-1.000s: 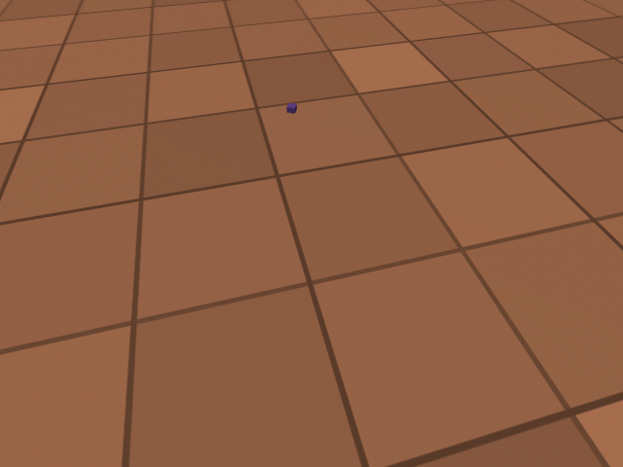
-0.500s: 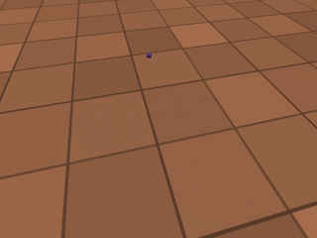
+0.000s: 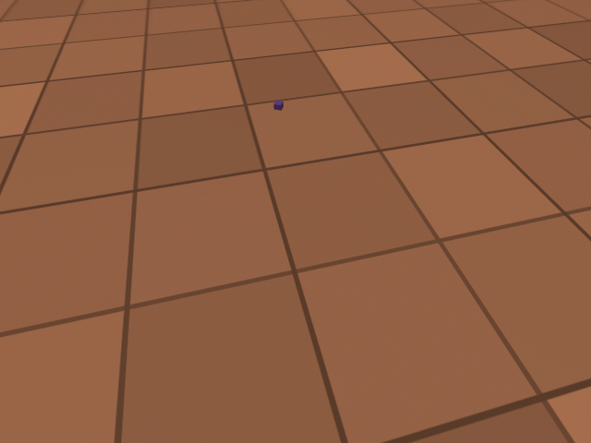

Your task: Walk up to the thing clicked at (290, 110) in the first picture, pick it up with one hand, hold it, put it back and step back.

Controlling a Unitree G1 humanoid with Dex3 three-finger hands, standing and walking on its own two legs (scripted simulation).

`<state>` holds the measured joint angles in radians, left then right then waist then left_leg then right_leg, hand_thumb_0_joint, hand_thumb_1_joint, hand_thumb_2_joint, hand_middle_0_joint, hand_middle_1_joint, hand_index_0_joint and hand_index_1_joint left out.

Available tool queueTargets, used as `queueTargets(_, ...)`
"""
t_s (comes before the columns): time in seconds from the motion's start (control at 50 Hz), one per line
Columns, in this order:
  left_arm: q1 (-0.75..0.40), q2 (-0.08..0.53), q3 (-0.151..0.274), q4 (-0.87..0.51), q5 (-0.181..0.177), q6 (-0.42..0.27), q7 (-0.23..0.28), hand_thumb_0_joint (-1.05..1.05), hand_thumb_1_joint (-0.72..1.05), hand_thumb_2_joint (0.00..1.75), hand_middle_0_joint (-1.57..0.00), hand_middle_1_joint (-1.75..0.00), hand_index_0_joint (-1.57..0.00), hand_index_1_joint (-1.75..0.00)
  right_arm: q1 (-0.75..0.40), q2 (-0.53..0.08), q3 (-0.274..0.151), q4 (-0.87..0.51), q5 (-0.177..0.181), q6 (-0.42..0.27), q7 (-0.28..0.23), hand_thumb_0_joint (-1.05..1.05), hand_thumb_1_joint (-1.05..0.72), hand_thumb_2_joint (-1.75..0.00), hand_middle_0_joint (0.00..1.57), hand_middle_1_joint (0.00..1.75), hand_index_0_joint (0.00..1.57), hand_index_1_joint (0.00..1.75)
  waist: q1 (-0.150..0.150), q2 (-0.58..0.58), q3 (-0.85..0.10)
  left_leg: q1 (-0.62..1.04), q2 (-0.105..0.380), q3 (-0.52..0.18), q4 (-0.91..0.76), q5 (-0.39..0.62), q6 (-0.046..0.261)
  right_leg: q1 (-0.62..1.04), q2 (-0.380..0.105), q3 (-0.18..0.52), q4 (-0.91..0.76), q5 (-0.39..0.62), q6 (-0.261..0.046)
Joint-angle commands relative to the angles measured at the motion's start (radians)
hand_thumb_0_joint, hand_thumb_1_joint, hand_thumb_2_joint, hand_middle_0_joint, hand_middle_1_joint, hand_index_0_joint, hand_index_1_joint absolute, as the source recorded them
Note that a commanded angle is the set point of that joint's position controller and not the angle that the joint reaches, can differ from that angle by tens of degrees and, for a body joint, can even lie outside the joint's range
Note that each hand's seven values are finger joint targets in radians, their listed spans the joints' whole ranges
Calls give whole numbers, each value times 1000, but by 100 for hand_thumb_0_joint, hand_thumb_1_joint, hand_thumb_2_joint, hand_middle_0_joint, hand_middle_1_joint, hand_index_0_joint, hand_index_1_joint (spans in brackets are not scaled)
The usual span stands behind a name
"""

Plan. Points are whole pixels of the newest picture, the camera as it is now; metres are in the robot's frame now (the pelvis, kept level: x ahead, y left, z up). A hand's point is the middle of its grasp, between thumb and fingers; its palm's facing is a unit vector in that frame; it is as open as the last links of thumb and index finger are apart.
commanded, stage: stand
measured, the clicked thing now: (278, 105) +2.12 +0.15 -0.77
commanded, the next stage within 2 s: walk up in 0.12 s
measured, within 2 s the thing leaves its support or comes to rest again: neither
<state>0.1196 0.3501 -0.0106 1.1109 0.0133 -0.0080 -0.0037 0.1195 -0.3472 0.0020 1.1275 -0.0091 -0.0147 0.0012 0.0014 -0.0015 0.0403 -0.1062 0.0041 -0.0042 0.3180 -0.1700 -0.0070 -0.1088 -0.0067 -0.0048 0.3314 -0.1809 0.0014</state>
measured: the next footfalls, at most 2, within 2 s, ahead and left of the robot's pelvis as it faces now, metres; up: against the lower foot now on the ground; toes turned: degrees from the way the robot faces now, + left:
left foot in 0.44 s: +0.16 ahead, +0.17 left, +0.00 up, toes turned +6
right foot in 0.90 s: +0.41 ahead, -0.08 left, +0.00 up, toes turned +0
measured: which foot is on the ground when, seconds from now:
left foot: down 0.00-0.24, up 0.26-0.42, down 0.44-0.92, up 0.94-1.00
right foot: down 0.00-0.48, up 0.50-0.88, down 0.90-1.00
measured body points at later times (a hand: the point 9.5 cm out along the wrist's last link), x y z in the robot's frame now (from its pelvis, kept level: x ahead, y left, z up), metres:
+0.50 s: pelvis +0.08 +0.05 -0.02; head +0.09 +0.06 +0.43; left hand +0.06 +0.38 -0.15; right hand +0.18 -0.28 -0.12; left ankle +0.12 +0.16 -0.75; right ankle +0.00 -0.11 -0.74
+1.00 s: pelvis +0.29 +0.02 -0.03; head +0.30 +0.00 +0.42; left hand +0.37 +0.34 -0.11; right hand +0.34 -0.29 -0.16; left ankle +0.16 +0.15 -0.68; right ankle +0.37 -0.08 -0.75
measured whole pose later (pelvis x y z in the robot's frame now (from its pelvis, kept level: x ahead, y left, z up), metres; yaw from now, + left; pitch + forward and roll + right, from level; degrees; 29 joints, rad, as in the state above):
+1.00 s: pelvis +0.29 +0.02 -0.03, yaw +5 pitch -4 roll +1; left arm 0.20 0.38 0.06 0.84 0.01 -0.07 -0.07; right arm 0.36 -0.41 -0.05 0.89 0.00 -0.05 0.02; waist -0.01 0.04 0.10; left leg -0.22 0.00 -0.03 1.07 -0.49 0.04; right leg -0.35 -0.05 -0.08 0.66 -0.24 -0.03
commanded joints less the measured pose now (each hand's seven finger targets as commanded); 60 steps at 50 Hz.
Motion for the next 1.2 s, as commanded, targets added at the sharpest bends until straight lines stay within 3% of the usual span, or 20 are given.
queueTargets(0.0,-39,210,43,-62,-3,-25,14,0,90,90,-20,-30,-20,-30,-45,-214,-40,-59,-1,-17,-10,0,-90,-90,20,30,20,30,-2,4,-61,14,123,-88,-40,113,30,-3,-125,97,-59,108,-29)
queueTargets(0.08,-29,210,41,-62,-4,-27,11,0,90,90,-20,-30,-20,-30,-43,-211,-39,-57,1,-20,-9,0,-90,-90,20,30,20,30,1,11,-68,30,124,-86,-36,141,30,-1,-125,98,-58,142,-27)
queueTargets(0.1,34,293,105,-104,9,-39,-12,0,90,90,-20,-30,-20,-30,34,-284,-94,-108,-14,-27,18,0,-90,-90,20,30,20,30,1,6,-148,17,79,-113,29,-377,102,23,-58,58,30,-346,-60)
queueTargets(0.14,20,283,117,-111,24,-39,-25,0,90,90,-20,-30,-20,-30,17,-287,-103,-119,-25,-20,32,0,-90,-90,20,30,20,30,14,36,27,-184,97,-173,20,-595,119,-111,-77,110,67,-537,-83)
queueTargets(0.2,88,272,130,-128,24,-51,-33,0,90,90,-20,-30,-20,-30,-62,-228,-101,-185,-26,-28,43,0,-90,-90,20,30,20,30,67,-37,122,-380,67,-141,155,-378,98,-22,-159,236,-15,-463,-140)
queueTargets(0.24,229,347,158,-111,29,-66,-24,0,90,90,-20,-30,-20,-30,-121,-203,-99,-228,-24,-39,40,0,-90,-90,20,30,20,30,140,-167,78,-614,6,-20,425,-311,46,281,-354,448,-174,-284,-243)
queueTargets(0.28,168,364,172,-156,30,-65,-23,0,90,90,-20,-30,-20,-30,-79,-239,-112,-240,-21,-43,39,0,-90,-90,20,30,20,30,95,-93,51,-581,73,-87,451,-331,42,258,-400,460,-170,-247,-286)
queueTargets(0.34,43,344,157,-221,32,-62,-33,0,90,90,-20,-30,-20,-30,20,-245,-128,-224,-18,-48,60,0,-90,-90,20,30,20,30,30,-156,70,-367,89,-52,343,-291,39,41,-309,265,-166,-366,-226)
queueTargets(0.42,2,278,131,-256,15,-53,-43,0,90,90,-20,-30,-20,-30,256,-247,-161,-160,-23,-57,53,0,-90,-90,20,30,20,30,-107,-21,-17,159,-8,51,127,26,32,-272,-131,-29,192,-92,-116)
queueTargets(0.44,68,222,114,-253,8,-50,-45,0,90,90,-20,-30,-20,-30,343,-299,-184,-148,-31,-59,41,0,-90,-90,20,30,20,30,-133,163,-82,328,51,-72,77,-124,72,-416,-45,-107,464,-116,-82)
queueTargets(0.46,94,160,96,-270,7,-50,-45,0,90,90,-20,-30,-20,-30,397,-388,-197,-165,-49,-66,31,0,-90,-90,20,30,20,30,-146,338,-75,337,287,-528,-81,-461,157,-623,85,-43,706,-399,-53)
queueTargets(0.48,101,253,117,-262,12,-41,-35,0,90,90,-20,-30,-20,-30,284,-419,-195,-218,-30,-69,32,0,-90,-90,20,30,20,30,-102,195,-49,178,379,-693,-157,-669,244,-566,18,86,772,-411,-60)
queueTargets(0.64,163,263,110,-237,-1,-42,-59,0,90,90,-20,-30,-20,-30,176,-308,-140,-292,2,-88,26,0,-90,-90,20,30,20,30,-15,129,102,-31,238,-169,-129,-54,217,-452,-101,50,556,-90,-1)
queueTargets(0.8,50,234,129,-294,5,-54,-80,0,90,90,-20,-30,-20,-30,201,-321,-139,-340,8,-85,27,0,-90,-90,20,30,20,30,-24,121,73,-120,217,-75,-17,92,184,-210,-60,-55,298,66,-38)
queueTargets(0.86,229,268,155,-262,5,-66,-63,0,90,90,-20,-30,-20,-30,198,-293,-126,-365,6,-79,19,0,-90,-90,20,30,20,30,84,-2,-39,-155,171,-41,309,288,141,62,-22,-57,235,1,-69)
queueTargets(0.88,330,311,176,-244,9,-76,-52,0,90,90,-20,-30,-20,-30,263,-236,-107,-365,10,-79,19,0,-90,-90,20,30,20,30,120,-161,-125,-227,84,28,595,209,106,202,-77,31,139,-105,-97)
queueTargets(0.9,374,381,192,-254,9,-85,-41,0,90,90,-20,-30,-20,-30,329,-174,-84,-379,14,-77,20,0,-90,-90,20,30,20,30,101,-350,-149,-425,-54,45,824,-296,59,299,-344,455,31,-167,-169)
queueTargets(0.94,283,397,184,-290,-17,-78,-33,0,90,90,-20,-30,-20,-30,276,-303,-111,-352,6,-66,2,0,-90,-90,20,30,20,30,89,-192,-57,-520,-5,-56,968,-340,58,178,-446,649,-68,-209,-299)
queueTargets(1.02,173,294,148,-323,-22,-85,-26,0,90,90,-20,-30,-20,-30,309,-256,-104,-312,19,-57,26,0,-90,-90,20,30,20,30,9,-157,42,-394,52,-78,820,-169,55,-82,-254,219,-64,12,-201)
queueTargets(1.18,223,305,137,-369,0,-87,-39,0,90,90,-20,-30,-20,-30,125,-229,-116,-379,-22,-56,61,0,-90,-90,20,30,20,30,43,-116,67,-313,78,32,357,-67,-1,-171,-213,141,-78,-114,-224)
